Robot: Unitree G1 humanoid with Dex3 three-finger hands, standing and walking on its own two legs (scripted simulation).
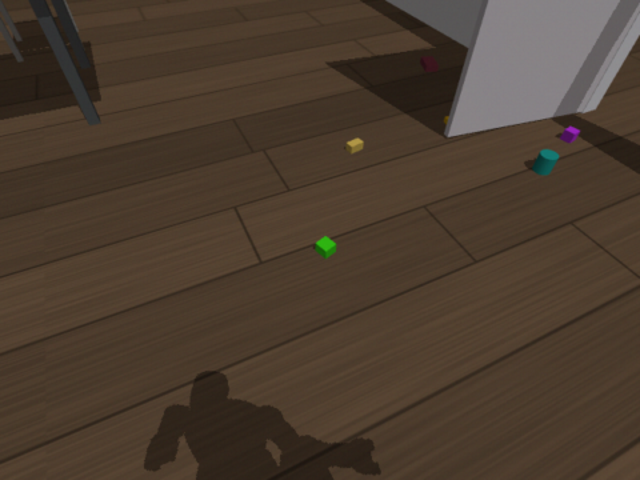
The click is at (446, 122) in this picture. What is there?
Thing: small brick
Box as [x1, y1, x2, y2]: [444, 116, 448, 124]
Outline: 448,116 444,118 444,122 446,124
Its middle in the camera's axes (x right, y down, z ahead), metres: +0.79 -0.70 +2.29
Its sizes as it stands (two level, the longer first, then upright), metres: 0.078 0.049 0.033
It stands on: the floor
